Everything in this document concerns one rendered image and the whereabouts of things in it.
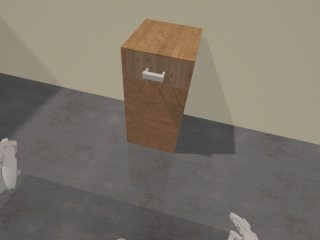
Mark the drawer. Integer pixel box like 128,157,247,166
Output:
125,50,191,90

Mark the handle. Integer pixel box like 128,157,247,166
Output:
142,68,165,82

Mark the robot left hand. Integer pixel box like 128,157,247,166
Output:
0,138,21,193

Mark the cabinet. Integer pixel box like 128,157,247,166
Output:
120,18,203,154

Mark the robot right hand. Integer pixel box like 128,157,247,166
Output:
228,212,259,240

